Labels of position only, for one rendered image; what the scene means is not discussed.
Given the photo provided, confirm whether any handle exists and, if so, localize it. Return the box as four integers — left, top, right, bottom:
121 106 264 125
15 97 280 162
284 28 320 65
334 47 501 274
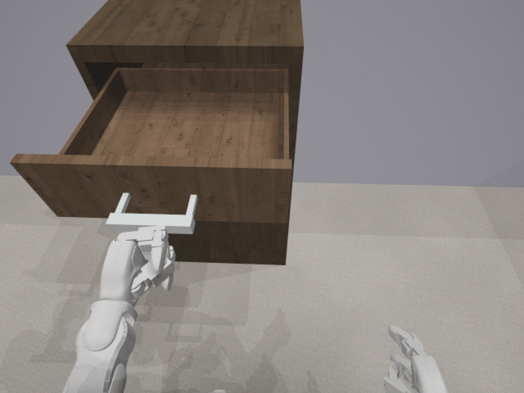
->
106 193 198 234

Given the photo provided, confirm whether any left robot forearm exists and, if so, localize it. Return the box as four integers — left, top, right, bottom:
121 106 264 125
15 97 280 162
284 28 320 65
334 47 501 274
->
62 299 138 393

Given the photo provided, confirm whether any robot right hand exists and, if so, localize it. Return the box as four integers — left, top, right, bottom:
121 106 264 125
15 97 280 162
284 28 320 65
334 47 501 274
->
384 325 449 393

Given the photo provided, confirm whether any robot left hand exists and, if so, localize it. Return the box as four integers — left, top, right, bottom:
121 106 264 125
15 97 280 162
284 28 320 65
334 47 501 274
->
99 225 176 307

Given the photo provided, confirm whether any drawer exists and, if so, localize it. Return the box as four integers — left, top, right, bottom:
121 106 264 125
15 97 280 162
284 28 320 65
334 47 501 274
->
10 68 291 224

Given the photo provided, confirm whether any cabinet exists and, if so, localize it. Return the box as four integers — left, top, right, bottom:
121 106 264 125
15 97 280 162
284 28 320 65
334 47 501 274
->
66 0 304 265

